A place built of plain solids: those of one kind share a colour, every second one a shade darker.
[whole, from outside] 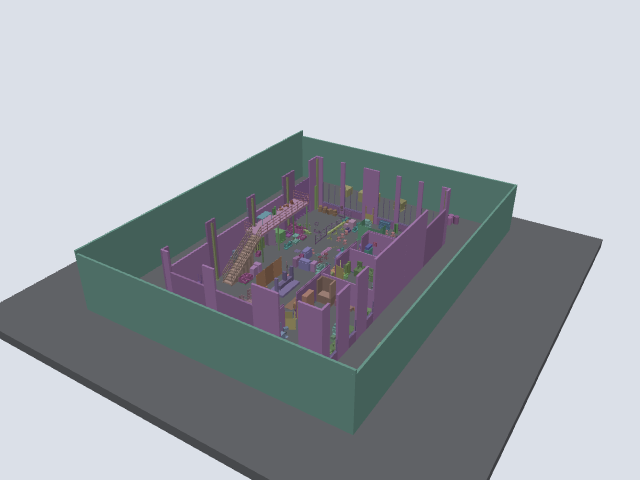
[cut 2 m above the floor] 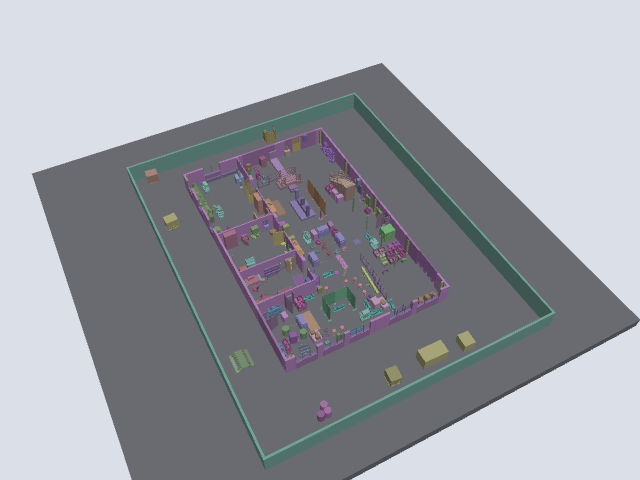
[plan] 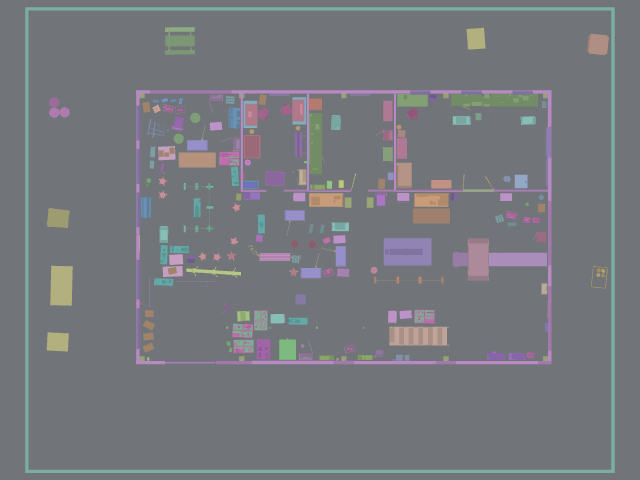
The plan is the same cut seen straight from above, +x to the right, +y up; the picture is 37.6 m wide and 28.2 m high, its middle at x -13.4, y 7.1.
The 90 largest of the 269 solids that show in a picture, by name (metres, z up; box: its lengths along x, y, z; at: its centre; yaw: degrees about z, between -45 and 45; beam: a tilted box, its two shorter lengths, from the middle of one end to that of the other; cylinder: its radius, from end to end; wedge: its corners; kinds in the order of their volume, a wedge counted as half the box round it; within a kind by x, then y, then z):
{
 "yard_bound_1": {"box": [0.2, 27.37, 5.5], "at": [-30.62, 7.09, 2.7]},
 "yard_bound_2": {"box": [34.64, 0.2, 6.2], "at": [-13.41, -6.49, 3.05]},
 "yard_bound_3": {"box": [34.64, 0.2, 5.5], "at": [-13.41, 20.68, 2.7]},
 "yard_bound_4": {"box": [0.2, 27.37, 5.9], "at": [3.81, 7.09, 2.9]},
 "wall_1": {"box": [0.2, 0.91, 6.45], "at": [-24.1, 0.25, 3.17]},
 "wall_2": {"box": [0.2, 2.41, 0.95], "at": [-24.1, 1.9, 0.42]},
 "wall_3": {"box": [0.2, 0.51, 6.45], "at": [-24.1, 3.35, 3.17]},
 "wall_4": {"box": [0.2, 2.36, 0.95], "at": [-24.1, 4.78, 0.42]},
 "wall_5": {"box": [0.2, 1.91, 6.45], "at": [-24.1, 6.9, 3.17]},
 "wall_6": {"box": [0.2, 2.06, 0.95], "at": [-24.1, 8.88, 0.42]},
 "wall_7": {"box": [0.2, 0.51, 6.45], "at": [-24.1, 10.15, 3.17]},
 "wall_8": {"box": [0.2, 2.06, 0.95], "at": [-24.1, 11.43, 0.42]},
 "wall_9": {"box": [0.2, 0.51, 6.45], "at": [-24.1, 12.7, 3.17]},
 "wall_10": {"box": [0.2, 2.06, 0.95], "at": [-24.1, 13.97, 0.42]},
 "wall_11": {"box": [0.2, 0.91, 6.45], "at": [-24.1, 15.45, 3.17]},
 "wall_12": {"box": [0.81, 0.2, 6.45], "at": [-23.8, 15.8, 3.17]},
 "wall_13": {"box": [1.71, 0.2, 6.45], "at": [-23.35, -0.1, 3.17]},
 "wall_14": {"box": [4.81, 0.2, 4.41], "at": [-21.0, 15.8, 2.15]},
 "wall_15": {"box": [2.11, 0.2, 6.45], "at": [-18.45, -0.1, 3.17]},
 "wall_16": {"box": [0.61, 0.2, 6.45], "at": [-18.3, 15.8, 3.17]},
 "wall_17": {"box": [0.06, 5.76, 2.77], "at": [-18.03, 12.82, 1.33]},
 "wall_18": {"box": [0.06, 5.7, 2.65], "at": [-17.97, 12.85, 1.27]},
 "wall_19": {"box": [3.9, 0.2, 6.45], "at": [-16.05, 15.8, 3.17]},
 "wall_20": {"box": [4.81, 0.2, 4.41], "at": [-15.0, -0.1, 2.15]},
 "wall_21": {"box": [0.06, 5.7, 2.65], "at": [-14.13, 12.85, 1.27]},
 "wall_22": {"box": [0.06, 5.7, 2.65], "at": [-14.07, 12.85, 1.27]},
 "wall_23": {"box": [2.56, 0.06, 2.77], "at": [-12.88, 9.97, 1.33]},
 "wall_24": {"box": [2.5, 0.06, 2.65], "at": [-12.85, 10.03, 1.27]},
 "wall_25": {"box": [1.21, 0.2, 6.45], "at": [-12.0, -0.1, 3.17]},
 "wall_26": {"box": [5.1, 0.2, 6.45], "at": [-11.55, 15.8, 3.17]},
 "wall_27": {"box": [0.06, 5.7, 2.65], "at": [-9.03, 12.85, 1.27]},
 "wall_28": {"box": [4.81, 0.2, 4.41], "at": [-9.0, -0.1, 2.15]},
 "wall_29": {"box": [0.06, 5.7, 2.65], "at": [-8.97, 12.85, 1.27]},
 "wall_30": {"box": [0.91, 0.2, 6.45], "at": [-8.55, 15.8, 3.17]},
 "wall_31": {"box": [4.01, 0.06, 2.77], "at": [-7.05, 9.97, 1.33]},
 "wall_32": {"box": [3.96, 0.06, 2.65], "at": [-7.02, 10.03, 1.27]},
 "wall_33": {"box": [1.21, 0.2, 6.45], "at": [-6.0, -0.1, 3.17]},
 "wall_34": {"box": [1.81, 0.2, 6.45], "at": [-6.0, 15.8, 3.17]},
 "wall_35": {"box": [4.81, 0.2, 4.41], "at": [-3.0, -0.1, 2.15]},
 "wall_36": {"box": [1.81, 0.2, 6.45], "at": [-3.0, 15.8, 3.17]},
 "wall_37": {"box": [3.15, 0.06, 2.77], "at": [-1.58, 9.97, 1.33]},
 "wall_38": {"box": [3.15, 0.06, 2.65], "at": [-1.58, 10.03, 1.27]},
 "wall_39": {"box": [1.11, 0.2, 6.45], "at": [-0.35, 15.8, 3.17]},
 "wall_40": {"box": [0.81, 0.2, 6.45], "at": [-0.2, -0.1, 3.17]},
 "wall_41": {"box": [0.2, 0.81, 6.45], "at": [0.1, 0.2, 3.17]},
 "wall_42": {"box": [0.2, 3.81, 4.41], "at": [0.1, 2.5, 2.15]},
 "wall_43": {"box": [0.2, 1.21, 6.45], "at": [0.1, 5.0, 3.17]},
 "wall_44": {"box": [0.2, 3.81, 4.41], "at": [0.1, 7.5, 2.15]},
 "wall_45": {"box": [0.2, 0.61, 6.45], "at": [0.1, 9.7, 3.17]},
 "wall_46": {"box": [0.2, 1.96, 6.45], "at": [0.1, 10.97, 3.17]},
 "wall_47": {"box": [0.2, 1.81, 1.05], "at": [0.1, 12.85, 0.47]},
 "wall_48": {"box": [0.2, 2.16, 6.45], "at": [0.1, 14.82, 3.17]},
 "beyond_pallets_1": {"box": [1.25, 1.07, 0.94], "at": [-28.8, 1.11, 0.46], "yaw": -2.9},
 "beyond_pallets_2": {"box": [1.22, 1.02, 0.73], "at": [-28.78, 8.38, 0.7], "yaw": -5.7},
 "beyond_pallets_3": {"box": [1.26, 2.32, 1.21], "at": [-28.59, 4.41, 0.59], "yaw": -1.4},
 "beyond_pallets_4": {"box": [1.01, 1.22, 0.86], "at": [-4.22, 18.92, 0.77], "yaw": 4.2},
 "test_desk_1": {"box": [1.2, 0.6, 0.86], "at": [-20.61, 12.66, 0.38]},
 "test_desk_2": {"box": [1.08, 0.52, 1.05], "at": [-20.61, 12.66, 0.48]},
 "test_desk_3": {"box": [1.2, 0.6, 0.86], "at": [-14.88, 8.54, 0.38]},
 "test_desk_4": {"box": [1.08, 0.52, 1.05], "at": [-14.88, 8.54, 0.48]},
 "test_desk_5": {"box": [1.2, 0.6, 0.86], "at": [-13.93, 5.16, 0.38]},
 "test_desk_6": {"box": [1.08, 0.52, 1.05], "at": [-13.93, 5.16, 0.48]},
 "test_desk_7": {"box": [0.6, 1.2, 0.86], "at": [-12.17, 6.15, 0.38]},
 "test_desk_8": {"box": [0.52, 1.08, 1.05], "at": [-12.17, 6.15, 0.48]},
 "raised_floor_steel_grating_1": {"box": [8.5, 2.0, 0.2], "at": [-14.95, 1.0, 3.05]},
 "safety_cabinet_1": {"box": [0.55, 1.2, 1.91], "at": [-9.41, 14.68, 1.0]},
 "safety_cabinet_2": {"box": [0.6, 1.2, 0.66], "at": [-8.59, 12.48, 0.37]},
 "safety_cabinet_3": {"box": [0.55, 0.6, 1.05], "at": [-0.39, 7.27, 0.57]},
 "plan_chest_1": {"box": [0.95, 1.37, 0.42], "at": [-17.41, 12.59, 0.73]},
 "plan_chest_2": {"box": [0.85, 1.27, 1.01], "at": [-17.4, 12.59, 0.45]},
 "load_frame_1": {"box": [2.8, 1.6, 0.3], "at": [-8.25, 6.4, 0.1]},
 "ibc_1": {"box": [0.95, 1.16, 1.21], "at": [-15.31, 0.66, 0.56]},
 "crate_1": {"box": [1.0, 0.8, 0.65], "at": [-22.4, 12.2, 0.28], "yaw": 2.5},
 "crate_2": {"box": [1.16, 0.6, 0.5], "at": [-22.05, 5.25, 0.2], "yaw": 2.4},
 "crate_3": {"box": [0.8, 0.6, 0.95], "at": [-21.85, 5.95, 0.42], "yaw": 3.6},
 "tall_cupboard_1": {"box": [1.2, 0.5, 2.0], "at": [-6.27, 10.37, 1.1]},
 "beyond_tote_tank_1": {"box": [0.97, 1.18, 1.02], "at": [2.94, 18.59, 0.63], "yaw": -5.7},
 "stile_1": {"box": [1.25, 1.3, 0.56], "at": [-4.1, 5.95, 0.23]},
 "floor_pipes_1": {"box": [3.42, 0.8, 0.31], "at": [-1.78, 5.95, 0.1]},
 "lab_fridge_1": {"box": [0.76, 0.66, 1.55], "at": [-13.68, 15.07, 0.73]},
 "roller_shutter_1": {"box": [2.86, 0.06, 4.2], "at": [-21.0, -0.12, 2.3]},
 "wheelie_bin_1": {"box": [0.51, 0.62, 1.12], "at": [-21.7, 14.0, 0.51], "yaw": -10.5},
 "wheelie_bin_2": {"box": [0.51, 0.62, 1.12], "at": [-9.82, 9.43, 0.51]},
 "tool_cabinet_1": {"box": [0.7, 0.46, 0.93], "at": [-8.37, 2.71, 0.56], "yaw": 5.0},
 "tool_cabinet_2": {"box": [0.7, 0.46, 0.93], "at": [-2.47, 9.62, 0.56]},
 "fume_cupboard_1": {"box": [0.83, 0.9, 0.77], "at": [-8.45, 10.59, 0.48]},
 "test_machine_1": {"box": [0.75, 0.8, 0.95], "at": [-1.58, 10.54, 0.42]},
 "filing_lateral_1": {"box": [0.9, 0.48, 1.05], "at": [-17.46, 10.35, 0.48]},
 "workbench_1": {"box": [0.64, 0.65, 0.8], "at": [-6.17, 9.45, 0.35]},
 "tote_stack_1": {"box": [0.4, 0.6, 1.33], "at": [-10.46, 9.3, 0.61]}
}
